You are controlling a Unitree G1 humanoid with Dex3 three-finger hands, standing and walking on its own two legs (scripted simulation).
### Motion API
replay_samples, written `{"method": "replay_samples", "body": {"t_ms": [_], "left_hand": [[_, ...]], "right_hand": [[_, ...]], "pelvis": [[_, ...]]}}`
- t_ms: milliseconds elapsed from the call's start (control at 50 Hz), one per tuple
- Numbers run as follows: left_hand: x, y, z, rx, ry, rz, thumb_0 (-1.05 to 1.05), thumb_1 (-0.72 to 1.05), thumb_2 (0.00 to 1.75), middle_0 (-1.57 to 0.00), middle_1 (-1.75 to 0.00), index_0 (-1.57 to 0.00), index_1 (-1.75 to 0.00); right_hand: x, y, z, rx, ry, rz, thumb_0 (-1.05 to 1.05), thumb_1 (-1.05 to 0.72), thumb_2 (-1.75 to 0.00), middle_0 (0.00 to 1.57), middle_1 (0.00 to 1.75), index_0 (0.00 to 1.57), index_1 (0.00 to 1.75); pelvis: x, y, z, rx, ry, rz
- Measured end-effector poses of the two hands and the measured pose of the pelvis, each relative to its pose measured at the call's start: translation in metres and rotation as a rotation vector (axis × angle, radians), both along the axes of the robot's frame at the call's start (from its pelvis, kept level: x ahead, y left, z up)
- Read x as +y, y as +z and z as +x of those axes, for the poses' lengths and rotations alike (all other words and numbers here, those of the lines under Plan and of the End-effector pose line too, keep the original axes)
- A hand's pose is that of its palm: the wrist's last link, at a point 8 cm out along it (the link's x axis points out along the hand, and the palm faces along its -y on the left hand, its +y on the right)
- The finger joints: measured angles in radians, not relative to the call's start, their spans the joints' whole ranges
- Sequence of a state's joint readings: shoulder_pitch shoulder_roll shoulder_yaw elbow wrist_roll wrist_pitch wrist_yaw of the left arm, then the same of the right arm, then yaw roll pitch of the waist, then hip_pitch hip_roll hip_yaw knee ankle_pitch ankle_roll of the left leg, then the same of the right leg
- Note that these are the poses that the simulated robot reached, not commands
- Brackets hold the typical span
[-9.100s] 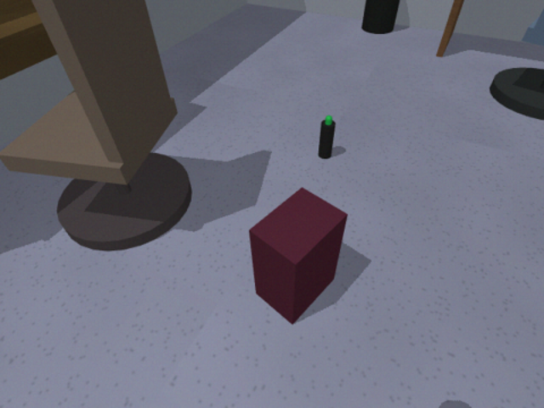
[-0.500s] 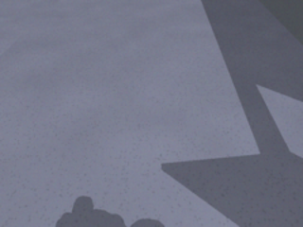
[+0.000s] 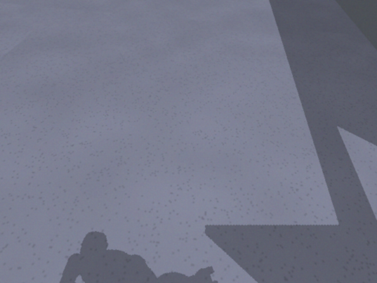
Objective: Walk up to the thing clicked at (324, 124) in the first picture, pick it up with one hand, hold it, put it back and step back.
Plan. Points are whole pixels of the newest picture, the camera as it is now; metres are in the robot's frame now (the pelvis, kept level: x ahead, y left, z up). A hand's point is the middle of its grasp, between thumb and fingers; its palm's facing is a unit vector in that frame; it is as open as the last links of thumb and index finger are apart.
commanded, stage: walk up
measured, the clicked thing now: out of the picture -0.79 +1.55 -0.62
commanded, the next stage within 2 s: stand in 0.74 s
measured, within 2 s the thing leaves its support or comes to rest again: neither
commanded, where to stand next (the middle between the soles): +0.09 -0.02 m, yaw +2 degrees
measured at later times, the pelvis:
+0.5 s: pelvis +0.03 -0.01 +0.02, yaw +0 degrees
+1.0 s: pelvis +0.04 -0.01 +0.03, yaw +0 degrees
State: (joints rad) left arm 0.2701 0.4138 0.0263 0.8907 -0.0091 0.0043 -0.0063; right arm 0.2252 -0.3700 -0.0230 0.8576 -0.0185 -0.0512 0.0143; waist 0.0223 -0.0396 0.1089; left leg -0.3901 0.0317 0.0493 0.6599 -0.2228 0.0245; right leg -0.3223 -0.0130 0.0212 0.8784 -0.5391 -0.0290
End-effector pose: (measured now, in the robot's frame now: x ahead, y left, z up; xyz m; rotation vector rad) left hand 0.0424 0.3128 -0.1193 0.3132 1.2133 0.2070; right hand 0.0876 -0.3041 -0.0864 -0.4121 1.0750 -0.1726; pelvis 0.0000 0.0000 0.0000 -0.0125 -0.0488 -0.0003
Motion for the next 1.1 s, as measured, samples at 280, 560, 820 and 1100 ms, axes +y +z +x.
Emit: {"method": "replay_samples", "body": {"t_ms": [280,560,820,1100], "left_hand": [[-0.013,0.013,0.024,0.036,-0.01,0.008,0.0,0.9,0.9,-0.2,-0.3,-0.2,-0.3],[-0.031,0.029,0.076,-0.035,-0.025,-0.016,0.0,0.9,0.9,-0.2,-0.3,-0.2,-0.3],[-0.037,0.026,0.081,-0.007,-0.033,-0.031,0.0,0.9,0.9,-0.2,-0.3,-0.2,-0.3],[-0.029,0.028,0.072,0.037,-0.014,-0.01,0.0,0.9,0.9,-0.2,-0.3,-0.2,-0.3]], "right_hand": [[0.004,-0.009,0.037,-0.001,-0.032,0.076,0.01,-0.9,-0.9,0.21,0.3,0.2,0.3],[-0.004,-0.008,0.02,0.1,-0.085,0.083,0.01,-0.9,-0.9,0.21,0.3,0.2,0.3],[-0.012,-0.003,0.006,0.146,-0.117,0.06,0.01,-0.9,-0.9,0.21,0.3,0.2,0.3],[-0.005,-0.007,0.019,0.145,-0.114,0.079,0.01,-0.9,-0.9,0.21,0.3,0.2,0.3]], "pelvis": [[-0.008,0.01,0.021,0.007,-0.013,-0.001],[-0.014,0.024,0.028,0.0,-0.004,0.002],[-0.015,0.028,0.033,0.012,-0.004,0.003],[-0.013,0.029,0.044,0.018,-0.007,0.007]]}}
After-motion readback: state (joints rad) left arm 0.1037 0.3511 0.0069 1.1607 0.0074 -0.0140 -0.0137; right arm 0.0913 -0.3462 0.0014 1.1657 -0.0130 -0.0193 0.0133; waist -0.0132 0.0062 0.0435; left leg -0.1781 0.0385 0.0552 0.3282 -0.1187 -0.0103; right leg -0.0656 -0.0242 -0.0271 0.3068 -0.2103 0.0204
